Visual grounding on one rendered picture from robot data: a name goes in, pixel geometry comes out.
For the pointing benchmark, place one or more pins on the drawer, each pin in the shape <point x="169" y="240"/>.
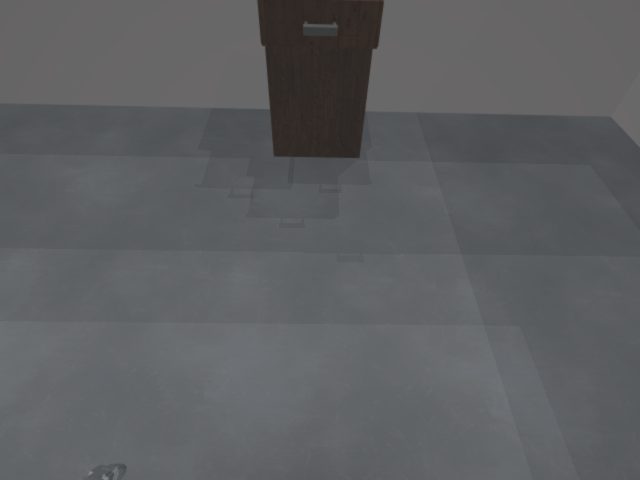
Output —
<point x="359" y="22"/>

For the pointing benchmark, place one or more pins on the handle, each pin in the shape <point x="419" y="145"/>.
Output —
<point x="320" y="29"/>

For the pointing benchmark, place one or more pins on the cabinet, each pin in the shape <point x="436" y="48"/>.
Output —
<point x="317" y="100"/>

